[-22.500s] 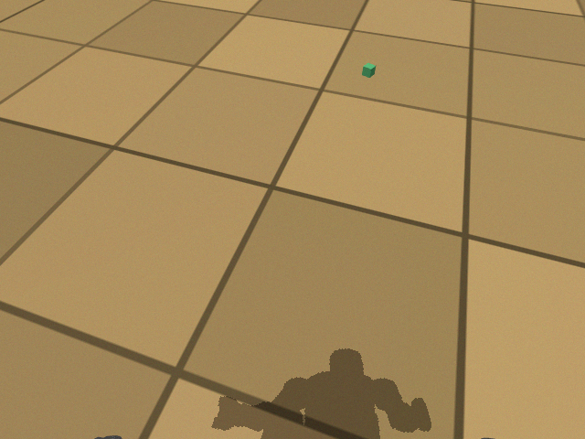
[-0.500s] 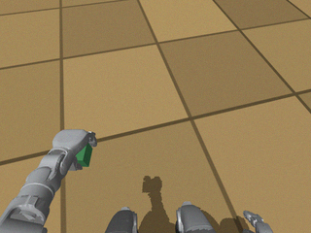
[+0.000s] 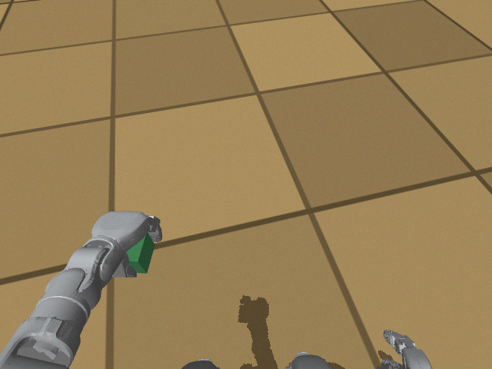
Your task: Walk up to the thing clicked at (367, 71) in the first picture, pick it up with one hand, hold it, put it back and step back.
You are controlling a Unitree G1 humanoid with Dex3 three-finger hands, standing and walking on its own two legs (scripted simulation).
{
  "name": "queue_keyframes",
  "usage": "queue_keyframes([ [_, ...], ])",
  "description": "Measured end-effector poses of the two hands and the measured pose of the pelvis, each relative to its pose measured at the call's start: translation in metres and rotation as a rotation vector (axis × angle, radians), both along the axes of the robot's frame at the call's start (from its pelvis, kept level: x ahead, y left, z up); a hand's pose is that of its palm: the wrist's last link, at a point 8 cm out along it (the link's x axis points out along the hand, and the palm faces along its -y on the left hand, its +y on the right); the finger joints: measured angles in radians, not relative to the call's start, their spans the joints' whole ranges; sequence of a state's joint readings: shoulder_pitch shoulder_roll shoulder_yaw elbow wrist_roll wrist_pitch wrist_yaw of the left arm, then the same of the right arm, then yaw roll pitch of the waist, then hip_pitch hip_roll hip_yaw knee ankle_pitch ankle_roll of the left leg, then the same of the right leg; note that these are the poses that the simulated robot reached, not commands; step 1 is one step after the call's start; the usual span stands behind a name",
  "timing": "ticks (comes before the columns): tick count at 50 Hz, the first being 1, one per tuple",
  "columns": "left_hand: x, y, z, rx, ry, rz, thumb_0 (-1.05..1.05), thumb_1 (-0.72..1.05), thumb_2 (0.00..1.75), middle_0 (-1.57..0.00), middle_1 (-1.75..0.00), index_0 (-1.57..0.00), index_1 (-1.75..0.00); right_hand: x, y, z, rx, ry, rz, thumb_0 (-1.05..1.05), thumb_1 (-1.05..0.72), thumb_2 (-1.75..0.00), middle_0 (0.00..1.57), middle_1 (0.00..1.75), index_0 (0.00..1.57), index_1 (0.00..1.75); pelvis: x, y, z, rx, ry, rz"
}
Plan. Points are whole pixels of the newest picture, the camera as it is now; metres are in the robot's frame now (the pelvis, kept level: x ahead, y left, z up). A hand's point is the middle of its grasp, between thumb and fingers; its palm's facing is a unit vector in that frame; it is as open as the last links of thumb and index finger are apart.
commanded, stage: hold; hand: left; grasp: from above
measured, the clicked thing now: (131, 251) +0.32 +0.23 -0.07
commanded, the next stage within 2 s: crouch in 1.66 s
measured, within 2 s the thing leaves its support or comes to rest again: neither
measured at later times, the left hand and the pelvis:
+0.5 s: hand (129, 260) +0.29 +0.21 -0.03, palm faces -0.47 -0.01 -0.88, open 9.1 cm; pelvis -0.01 -0.01 +0.01, yaw +0 degrees
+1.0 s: hand (127, 266) +0.27 +0.20 -0.01, palm faces -0.46 -0.01 -0.89, open 9.1 cm; pelvis -0.02 -0.01 +0.02, yaw +0 degrees
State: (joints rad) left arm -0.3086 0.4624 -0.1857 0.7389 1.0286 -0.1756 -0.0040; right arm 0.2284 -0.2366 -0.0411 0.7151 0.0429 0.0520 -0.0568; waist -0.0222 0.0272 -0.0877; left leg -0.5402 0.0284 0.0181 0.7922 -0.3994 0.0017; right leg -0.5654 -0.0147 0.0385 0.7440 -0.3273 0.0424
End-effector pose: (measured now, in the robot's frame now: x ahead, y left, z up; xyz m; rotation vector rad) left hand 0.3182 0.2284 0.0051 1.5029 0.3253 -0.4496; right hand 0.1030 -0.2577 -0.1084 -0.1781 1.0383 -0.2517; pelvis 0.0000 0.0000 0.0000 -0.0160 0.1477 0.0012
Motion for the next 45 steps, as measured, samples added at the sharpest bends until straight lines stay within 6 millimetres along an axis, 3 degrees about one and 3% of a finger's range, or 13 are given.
queue_keyframes([
  [45, -0.043, -0.020, 0.041, -0.005, -0.024, -0.024, -0.03, 0.07, 0.58, -0.67, -0.66, -0.74, -0.56, 0.014, -0.007, 0.019, 0.012, -0.112, 0.037, 0.01, -0.91, -0.90, 0.20, 0.30, 0.20, 0.30, -0.022, -0.014, 0.014, 0.024, -0.109, -0.004],
])
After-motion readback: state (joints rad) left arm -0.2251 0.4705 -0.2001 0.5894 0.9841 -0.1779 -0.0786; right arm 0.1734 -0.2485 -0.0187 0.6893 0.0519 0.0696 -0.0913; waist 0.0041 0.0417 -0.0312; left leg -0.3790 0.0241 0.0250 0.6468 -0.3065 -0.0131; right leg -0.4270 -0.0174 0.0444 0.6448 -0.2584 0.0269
